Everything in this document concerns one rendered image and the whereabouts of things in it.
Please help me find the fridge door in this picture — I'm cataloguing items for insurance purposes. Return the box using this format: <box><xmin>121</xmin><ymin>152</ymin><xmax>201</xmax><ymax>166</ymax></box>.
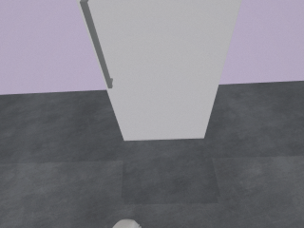
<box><xmin>77</xmin><ymin>0</ymin><xmax>241</xmax><ymax>140</ymax></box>

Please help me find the handle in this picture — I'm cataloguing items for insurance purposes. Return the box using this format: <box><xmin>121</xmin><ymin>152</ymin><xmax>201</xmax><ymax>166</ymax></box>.
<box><xmin>80</xmin><ymin>0</ymin><xmax>113</xmax><ymax>89</ymax></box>

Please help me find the left robot thigh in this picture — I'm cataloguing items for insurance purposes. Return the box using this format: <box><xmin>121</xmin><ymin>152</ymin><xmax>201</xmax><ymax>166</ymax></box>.
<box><xmin>113</xmin><ymin>218</ymin><xmax>142</xmax><ymax>228</ymax></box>

